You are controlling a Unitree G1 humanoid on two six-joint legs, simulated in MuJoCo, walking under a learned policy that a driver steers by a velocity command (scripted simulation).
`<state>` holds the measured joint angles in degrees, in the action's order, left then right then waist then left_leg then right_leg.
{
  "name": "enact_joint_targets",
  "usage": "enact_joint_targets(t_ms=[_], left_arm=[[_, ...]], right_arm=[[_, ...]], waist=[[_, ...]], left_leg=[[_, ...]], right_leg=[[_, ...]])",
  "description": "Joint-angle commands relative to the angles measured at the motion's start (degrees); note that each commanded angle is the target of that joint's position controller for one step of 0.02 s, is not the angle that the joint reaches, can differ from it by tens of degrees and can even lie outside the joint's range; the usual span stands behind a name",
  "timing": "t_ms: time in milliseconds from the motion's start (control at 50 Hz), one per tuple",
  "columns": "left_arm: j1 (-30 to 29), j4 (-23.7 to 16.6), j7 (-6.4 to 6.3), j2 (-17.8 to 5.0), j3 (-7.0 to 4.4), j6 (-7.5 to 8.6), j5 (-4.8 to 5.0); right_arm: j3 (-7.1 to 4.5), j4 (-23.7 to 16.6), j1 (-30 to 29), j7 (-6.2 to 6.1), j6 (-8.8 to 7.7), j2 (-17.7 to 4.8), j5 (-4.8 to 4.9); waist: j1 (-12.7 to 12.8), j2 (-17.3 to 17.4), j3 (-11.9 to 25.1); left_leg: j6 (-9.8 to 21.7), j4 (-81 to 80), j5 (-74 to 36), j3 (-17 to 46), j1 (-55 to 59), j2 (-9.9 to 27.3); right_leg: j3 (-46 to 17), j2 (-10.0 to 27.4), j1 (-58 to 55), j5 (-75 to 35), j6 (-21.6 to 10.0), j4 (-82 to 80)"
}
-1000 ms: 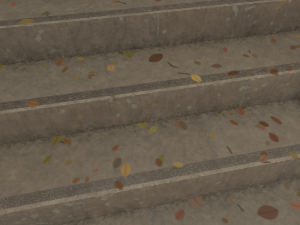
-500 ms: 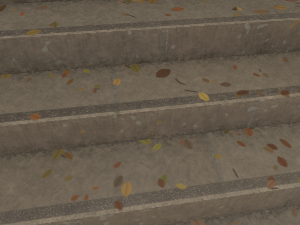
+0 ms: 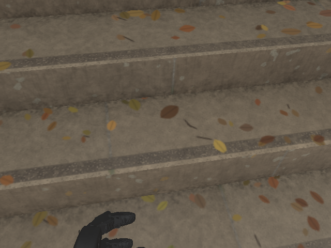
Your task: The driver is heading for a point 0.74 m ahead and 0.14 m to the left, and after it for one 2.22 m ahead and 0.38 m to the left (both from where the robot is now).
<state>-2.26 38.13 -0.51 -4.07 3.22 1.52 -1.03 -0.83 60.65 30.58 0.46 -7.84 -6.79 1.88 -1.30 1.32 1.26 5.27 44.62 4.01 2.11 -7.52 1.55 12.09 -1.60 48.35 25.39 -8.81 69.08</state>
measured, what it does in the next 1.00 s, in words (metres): climbs: left foot 0.17 m higher, then right foot 0.16 m higher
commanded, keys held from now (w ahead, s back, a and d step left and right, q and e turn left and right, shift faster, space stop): w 0.78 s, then w+q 0.16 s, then q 0.06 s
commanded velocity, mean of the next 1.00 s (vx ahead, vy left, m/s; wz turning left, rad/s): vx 0.49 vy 0.00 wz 0.05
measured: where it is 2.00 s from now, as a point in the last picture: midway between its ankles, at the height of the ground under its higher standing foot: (137, 46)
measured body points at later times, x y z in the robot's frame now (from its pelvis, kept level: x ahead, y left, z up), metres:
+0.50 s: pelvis +0.27 +0.04 +0.18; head +0.29 +0.02 +0.63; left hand +0.23 +0.26 +0.04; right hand +0.48 -0.14 +0.07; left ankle +0.35 +0.10 -0.46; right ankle +0.14 -0.08 -0.47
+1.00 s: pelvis +0.58 -0.01 +0.33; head +0.61 +0.01 +0.78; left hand +0.81 +0.17 +0.25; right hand +0.52 -0.22 +0.19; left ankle +0.40 +0.11 -0.32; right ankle +0.70 -0.08 -0.29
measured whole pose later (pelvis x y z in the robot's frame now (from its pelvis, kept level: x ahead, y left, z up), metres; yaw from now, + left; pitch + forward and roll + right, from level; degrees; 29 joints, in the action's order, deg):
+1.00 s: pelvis +0.58 -0.01 +0.33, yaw +4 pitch +4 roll -3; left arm -0.7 36.0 -0.5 -4.5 1.0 1.7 -1.4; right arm -3.4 56.3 29.5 1.4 -8.0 -6.7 0.4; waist -2.4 1.4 -0.7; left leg 4.3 61.7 4.9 4.8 -16.3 1.2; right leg 12.2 2.4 49.1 24.1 -6.9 69.5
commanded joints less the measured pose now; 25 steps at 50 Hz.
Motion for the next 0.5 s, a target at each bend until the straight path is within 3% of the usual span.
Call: enact_joint_targets(t_ms=[20, 40, 60, 80, 100, 120, 140, 160, 200, 220, 240, 260, 280, 300, 320, 340, 360, 380, 400, 420, 440, 460, 480, 500], left_arm=[[14.5, 7.9, -0.71, -18.1, -8.49, -0.17, 1.03], [13.7, 11.7, -0.30, -13.3, -7.54, 1.15, 1.06], [15.4, 15.9, -0.26, -8.0, -6.50, 2.31, -0.17], [17.3, 18.9, -0.24, -2.5, -5.11, 3.06, -1.24], [18.4, 21.1, 0.44, -0.6, -4.48, 3.64, -1.54], [19.7, 22.2, 0.84, 0.6, -3.97, 4.35, -1.49], [19.1, 22.7, 1.76, -1.5, -4.02, 5.01, -1.36], [19.8, 22.5, 2.23, -2.0, -3.50, 5.83, -1.65], [24.1, 24.7, 2.81, -6.1, -3.77, 7.39, -0.69], [24.5, 24.6, 2.89, -8.1, -4.04, 7.77, -0.32], [25.3, 25.3, 2.53, -8.6, -4.02, 7.70, 0.41], [26.8, 25.6, 2.08, -8.8, -3.97, 7.46, 0.80], [29.3, 25.8, 1.29, -8.3, -3.90, 7.41, 0.70], [33.2, 25.7, -0.28, -9.4, -4.57, 6.90, 1.20], [34.6, 25.7, -1.52, -10.6, -5.01, 6.38, 0.92], [33.9, 24.0, -2.40, -10.2, -4.94, 6.03, 2.00], [32.6, 22.2, -2.58, -11.0, -5.03, 5.82, 2.57], [35.6, 21.4, -2.61, -14.4, -5.76, 6.18, 2.46], [35.4, 20.8, -2.23, -16.4, -6.34, 6.61, 1.60], [31.6, 19.0, -0.65, -18.3, -7.14, 7.04, 2.06], [29.5, 16.5, 0.72, -17.6, -7.64, 7.77, 2.40], [26.1, 11.9, 2.77, -12.2, -7.40, 7.75, 2.49], [21.9, 9.7, 3.92, -9.0, -7.79, 7.56, -1.21], [20.1, 5.3, 3.63, -4.8, -6.91, 6.85, -2.67]], right_arm=[[-3.25, -13.1, -5.6, 2.83, -1.68, -5.2, -4.56], [-2.27, -17.9, -12.4, 1.90, -0.82, -2.2, -5.88], [-1.17, -20.4, -16.4, 0.90, 0.00, 0.8, -5.56], [0.21, -21.0, -14.9, 0.38, 0.99, 4.1, -4.64], [1.08, -20.5, -11.7, -0.01, 2.02, 5.8, -3.70], [1.78, -21.0, -12.8, -0.17, 2.71, 7.1, -2.91], [2.36, -21.9, -14.7, -0.56, 3.62, 6.9, -2.40], [2.38, -22.3, -17.2, -1.16, 3.89, 5.9, -1.70], [3.11, -26.6, -26.8, -2.92, 4.61, 6.4, -1.49], [3.30, -28.4, -28.9, -3.27, 4.76, 5.5, -1.87], [3.66, -30.2, -31.6, -3.35, 5.00, 5.1, -2.46], [4.23, -32.0, -34.8, -3.00, 4.98, 4.2, -2.95], [4.08, -33.0, -37.7, -2.39, 5.12, 3.1, -3.29], [4.59, -33.5, -39.5, -1.56, 5.66, 3.5, -2.97], [4.86, -34.2, -40.2, -1.02, 5.95, 4.2, -3.22], [5.10, -32.7, -40.3, -0.35, 5.93, 5.5, -2.61], [5.25, -30.4, -35.7, -0.13, 5.60, 5.9, -1.53], [4.30, -28.5, -31.4, -0.68, 5.80, 3.9, -0.24], [2.90, -25.1, -22.0, -1.00, 6.01, 1.3, -0.20], [1.32, -23.6, -14.5, -1.36, 5.72, -3.6, -2.04], [-0.58, -20.7, -9.4, -1.68, 5.51, -7.8, -3.51], [-2.96, -17.6, -2.9, -2.50, 6.14, -14.1, -5.15], [-4.34, -17.4, -8.5, -2.55, 6.91, -14.9, -3.98], [-3.94, -16.0, -17.0, -2.09, 6.23, -12.3, -2.89]], waist=[[4.3, -4.9, 15.9], [2.0, 0.4, 5.0], [0.6, 3.6, -2.7], [-2.3, 5.3, -4.7], [-4.4, 3.7, -5.7], [-4.6, 1.5, -6.5], [-5.4, 0.3, -7.6], [-4.6, -0.5, -6.5], [-2.6, -4.7, -7.5], [-3.2, -3.7, -8.0], [-3.8, -2.1, -8.7], [-3.0, -0.9, -8.4], [-0.9, -1.5, -6.9], [1.6, -2.6, -2.9], [2.5, -4.0, -1.2], [2.9, -2.2, 2.4], [0.5, -3.2, 5.5], [-0.7, -7.3, 10.7], [-5.0, -10.3, 15.7], [-8.7, -13.5, 19.6], [-9.7, -12.4, 21.6], [-11.2, 5.0, 21.3], [-8.9, 8.1, 19.5], [-2.6, 2.9, 10.4]], left_leg=[[0.9, 73.0, -2.3, 9.0, -33.6, -5.1], [1.9, 76.6, -2.5, 5.6, -41.8, -3.4], [3.4, 77.9, -1.2, 6.3, -48.3, -2.7], [4.5, 81.3, -2.0, 7.8, -49.9, -3.1], [4.9, 80.2, 0.5, 8.1, -52.4, -3.0], [4.9, 80.5, 1.9, 8.7, -55.7, -3.5], [4.7, 76.3, 4.2, 6.8, -57.3, -3.7], [4.1, 79.1, 3.6, 3.3, -57.0, -4.8], [4.1, 89.9, 11.0, 0.7, -67.6, -4.8], [4.1, 87.8, 12.7, 0.9, -70.1, -3.2], [4.5, 81.6, 13.1, 1.5, -70.4, -1.5], [4.0, 70.5, 13.0, -2.8, -68.8, 0.4], [3.3, 65.9, 12.5, -6.9, -66.7, 1.7], [3.1, 56.9, 11.2, -11.1, -59.1, 3.1], [3.1, 50.6, 13.6, -11.1, -53.6, 4.0], [3.8, 41.0, 16.9, -13.9, -44.8, 2.7], [4.5, 32.1, 19.6, -16.2, -31.7, -0.5], [4.2, 29.4, 24.8, -18.2, -24.1, -5.2], [4.8, 25.6, 25.7, -17.0, -20.9, -6.7], [6.0, 16.0, 25.9, -13.3, -15.4, -6.8], [8.4, 9.2, 31.0, 2.8, -6.2, -1.1], [16.6, -13.2, 45.7, 38.4, 3.2, 12.6], [16.4, -30.7, 52.2, 57.9, 0.9, 16.0], [13.7, -28.8, 54.1, 50.5, -8.1, 17.1]], right_leg=[[-62.8, 19.9, -36.5, 18.6, -11.8, -54.8], [-54.9, 19.4, -29.1, 24.1, -8.5, -52.9], [-43.8, 17.6, -23.1, 16.0, -5.8, -49.4], [-35.1, 15.0, -19.7, 4.6, -2.9, -47.9], [-26.9, 13.1, -19.1, -1.6, -0.5, -47.3], [-22.5, 12.7, -18.9, -7.3, 0.2, -47.9], [-17.0, 11.1, -17.0, -8.1, 1.2, -49.9], [-16.5, 11.7, -14.9, -11.0, 0.2, -52.4], [-18.5, 13.6, -20.2, -10.4, -1.7, -57.1], [-17.9, 13.3, -22.2, -7.2, -1.2, -58.5], [-16.9, 12.6, -23.4, -5.8, 0.5, -59.2], [-14.7, 10.4, -23.7, -2.5, 1.2, -61.6], [-14.9, 9.9, -25.9, -3.6, -0.1, -63.8], [-15.3, 11.0, -29.3, -12.1, -2.5, -70.5], [-14.5, 10.6, -33.4, -19.6, -3.5, -72.1], [-11.3, 11.1, -36.3, -34.5, -3.4, -71.6], [-7.9, 11.2, -35.5, -61.7, -4.2, -66.2], [-7.6, 13.1, -40.5, -92.1, -5.2, -58.4], [-8.7, 16.1, -49.0, -106.5, -5.3, -47.9], [-8.2, 16.3, -52.3, -106.8, -3.9, -35.6], [-8.5, 12.5, -40.8, -93.4, -1.7, -21.0], [-9.7, 1.5, -18.2, -54.7, 1.1, 4.5], [-18.3, -2.8, -7.4, -22.0, 2.1, 31.0], [-21.2, 0.1, 1.0, -23.1, 2.2, 44.3]])
Keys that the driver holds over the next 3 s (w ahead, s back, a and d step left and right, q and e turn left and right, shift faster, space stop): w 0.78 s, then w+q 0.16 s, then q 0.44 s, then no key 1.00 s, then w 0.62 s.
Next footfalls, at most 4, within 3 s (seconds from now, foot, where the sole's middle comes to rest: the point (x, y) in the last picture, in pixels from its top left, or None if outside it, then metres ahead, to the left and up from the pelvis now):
0.42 left None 0.39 0.10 -0.49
0.92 right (194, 124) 0.74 -0.09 -0.33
1.48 left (103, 43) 0.95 0.21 -0.16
2.08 right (158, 36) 0.99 0.03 -0.16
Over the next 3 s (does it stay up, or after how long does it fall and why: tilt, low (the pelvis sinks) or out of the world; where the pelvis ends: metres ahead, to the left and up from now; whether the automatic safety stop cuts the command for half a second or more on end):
stays up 1.09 0.26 0.61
